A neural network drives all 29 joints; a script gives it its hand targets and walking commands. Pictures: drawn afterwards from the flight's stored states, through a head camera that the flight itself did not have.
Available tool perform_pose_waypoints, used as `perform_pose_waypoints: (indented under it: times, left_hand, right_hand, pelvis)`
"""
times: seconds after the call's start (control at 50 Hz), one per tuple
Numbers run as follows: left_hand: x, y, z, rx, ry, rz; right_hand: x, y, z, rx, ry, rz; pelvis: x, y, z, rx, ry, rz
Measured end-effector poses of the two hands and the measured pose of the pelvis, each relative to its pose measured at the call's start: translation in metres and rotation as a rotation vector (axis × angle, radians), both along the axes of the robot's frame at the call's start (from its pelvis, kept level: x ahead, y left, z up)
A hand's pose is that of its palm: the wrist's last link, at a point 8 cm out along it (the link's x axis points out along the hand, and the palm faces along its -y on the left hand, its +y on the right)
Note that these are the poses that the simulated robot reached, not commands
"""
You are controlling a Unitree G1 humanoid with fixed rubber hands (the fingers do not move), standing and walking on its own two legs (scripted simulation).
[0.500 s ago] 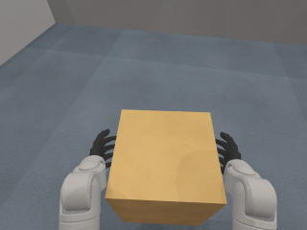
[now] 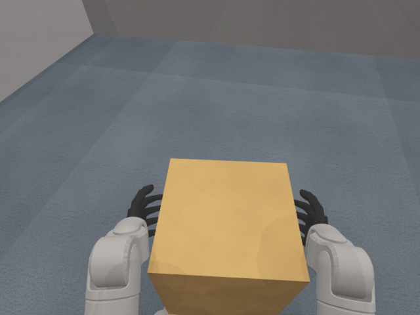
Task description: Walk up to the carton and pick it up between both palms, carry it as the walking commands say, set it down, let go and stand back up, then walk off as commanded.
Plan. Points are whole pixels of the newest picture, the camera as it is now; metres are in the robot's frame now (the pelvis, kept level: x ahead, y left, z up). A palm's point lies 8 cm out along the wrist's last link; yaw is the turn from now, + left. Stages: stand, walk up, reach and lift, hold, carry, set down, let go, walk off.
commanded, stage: carry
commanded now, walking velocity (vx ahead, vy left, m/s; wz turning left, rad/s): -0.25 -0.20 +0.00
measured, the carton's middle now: (224, 243) +0.27 -0.01 +0.00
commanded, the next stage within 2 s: none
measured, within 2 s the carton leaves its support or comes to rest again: neither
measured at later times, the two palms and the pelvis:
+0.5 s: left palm out of the picture +0.07 +0.06 +0.09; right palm out of the picture +0.09 -0.24 +0.10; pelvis -0.19 -0.11 +0.01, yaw +0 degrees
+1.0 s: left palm out of the picture -0.12 -0.06 +0.07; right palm out of the picture -0.11 -0.36 +0.09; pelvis -0.38 -0.22 +0.01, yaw +0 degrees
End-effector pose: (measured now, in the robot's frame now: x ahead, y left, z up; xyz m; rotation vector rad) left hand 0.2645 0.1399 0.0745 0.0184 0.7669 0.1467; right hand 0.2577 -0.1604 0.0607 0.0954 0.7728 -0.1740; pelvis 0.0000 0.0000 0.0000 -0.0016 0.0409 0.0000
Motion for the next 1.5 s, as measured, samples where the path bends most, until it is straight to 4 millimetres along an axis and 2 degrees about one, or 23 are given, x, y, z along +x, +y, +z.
perform_pose_waypoints:
  times: [0.06, 0.14, 0.22, 0.32, 0.44, 0.52, 0.58, 0.68, 0.78, 0.88, 0.96, 1.02, 1.1, 1.18, 1.24, 1.34, 1.4, 1.5]
  left_hand:
    - [-0.019, -0.022, -0.001, -0.001, 0.025, -0.040]
    - [-0.038, -0.041, 0.004, -0.032, -0.030, -0.064]
    - [-0.066, -0.043, -0.001, -0.079, -0.073, -0.038]
    - [-0.123, -0.040, -0.010, -0.109, -0.014, 0.043]
    - [-0.175, -0.056, 0.005, -0.104, -0.060, 0.098]
    - [-0.202, -0.085, 0.013, -0.084, -0.089, 0.095]
    - [-0.223, -0.117, 0.010, -0.058, -0.094, 0.079]
    - [-0.261, -0.168, 0.001, 0.002, 0.006, -0.013]
    - [-0.288, -0.199, 0.005, -0.025, -0.016, -0.057]
    - [-0.322, -0.204, 0.000, -0.081, -0.073, -0.030]
    - [-0.368, -0.201, -0.010, -0.106, -0.023, 0.033]
    - [-0.399, -0.205, -0.007, -0.110, -0.015, 0.074]
    - [-0.430, -0.219, 0.006, -0.103, -0.059, 0.102]
    - [-0.455, -0.248, 0.013, -0.084, -0.088, 0.099]
    - [-0.476, -0.281, 0.011, -0.059, -0.093, 0.082]
    - [-0.514, -0.335, 0.001, -0.020, 0.004, -0.025]
    - [-0.531, -0.355, 0.002, -0.026, 0.009, -0.058]
    - [-0.560, -0.371, 0.005, -0.072, -0.058, -0.061]
  right_hand:
    - [-0.032, -0.021, -0.001, 0.001, 0.024, -0.043]
    - [-0.058, -0.040, 0.013, -0.026, -0.032, -0.071]
    - [-0.077, -0.043, 0.023, -0.071, -0.074, -0.046]
    - [-0.110, -0.040, 0.023, -0.110, -0.015, 0.043]
    - [-0.149, -0.056, 0.034, -0.098, -0.061, 0.091]
    - [-0.178, -0.085, 0.034, -0.074, -0.089, 0.087]
    - [-0.204, -0.117, 0.022, -0.048, -0.094, 0.071]
    - [-0.265, -0.168, 0.001, -0.003, 0.003, -0.010]
    - [-0.306, -0.198, 0.012, -0.024, -0.021, -0.061]
    - [-0.330, -0.204, 0.025, -0.073, -0.076, -0.038]
    - [-0.356, -0.201, 0.024, -0.105, -0.026, 0.035]
    - [-0.377, -0.204, 0.027, -0.113, -0.018, 0.075]
    - [-0.402, -0.218, 0.035, -0.098, -0.062, 0.096]
    - [-0.430, -0.248, 0.034, -0.075, -0.091, 0.090]
    - [-0.456, -0.281, 0.023, -0.050, -0.096, 0.074]
    - [-0.516, -0.332, 0.001, 0.003, -0.002, -0.006]
    - [-0.544, -0.352, 0.005, -0.004, 0.002, -0.043]
    - [-0.572, -0.368, 0.022, -0.044, -0.065, -0.051]
  pelvis:
    - [-0.022, -0.011, 0.005, 0.020, -0.001, -0.005]
    - [-0.051, -0.025, 0.002, 0.014, 0.012, 0.001]
    - [-0.081, -0.037, -0.005, -0.010, 0.025, 0.009]
    - [-0.120, -0.056, 0.005, -0.041, 0.015, 0.004]
    - [-0.167, -0.086, 0.009, -0.059, 0.008, 0.009]
    - [-0.198, -0.113, 0.005, -0.058, 0.011, 0.003]
    - [-0.223, -0.139, -0.005, -0.042, 0.007, -0.003]
    - [-0.260, -0.165, 0.001, 0.005, -0.004, 0.001]
    - [-0.297, -0.184, 0.003, 0.016, 0.005, 0.002]
    - [-0.335, -0.200, -0.006, -0.010, 0.023, 0.014]
    - [-0.367, -0.215, 0.003, -0.034, 0.016, 0.010]
    - [-0.390, -0.229, 0.008, -0.049, 0.011, 0.012]
    - [-0.422, -0.250, 0.010, -0.059, 0.010, 0.012]
    - [-0.452, -0.277, 0.005, -0.059, 0.013, 0.007]
    - [-0.476, -0.304, -0.005, -0.042, 0.010, 0.000]
    - [-0.512, -0.330, 0.001, 0.005, -0.001, 0.005]
    - [-0.534, -0.342, 0.004, 0.018, 0.002, 0.002]
    - [-0.572, -0.359, -0.001, 0.002, 0.020, 0.015]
